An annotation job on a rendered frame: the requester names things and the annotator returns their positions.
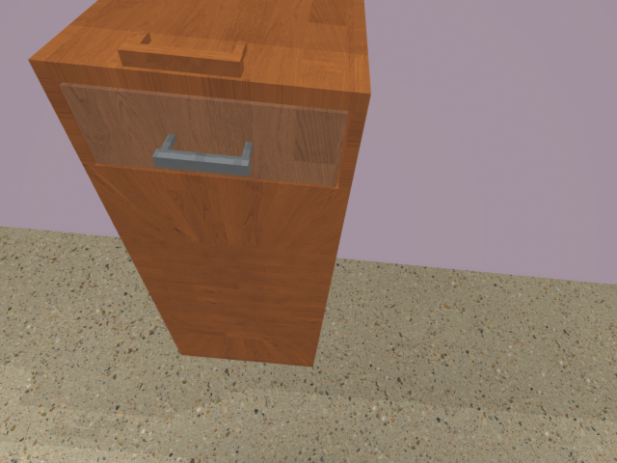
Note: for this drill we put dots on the cabinet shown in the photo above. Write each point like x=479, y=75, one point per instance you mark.
x=239, y=268

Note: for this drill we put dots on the handle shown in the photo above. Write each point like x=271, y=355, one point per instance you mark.
x=139, y=55
x=202, y=162

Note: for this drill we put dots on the drawer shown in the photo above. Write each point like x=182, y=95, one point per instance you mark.
x=291, y=143

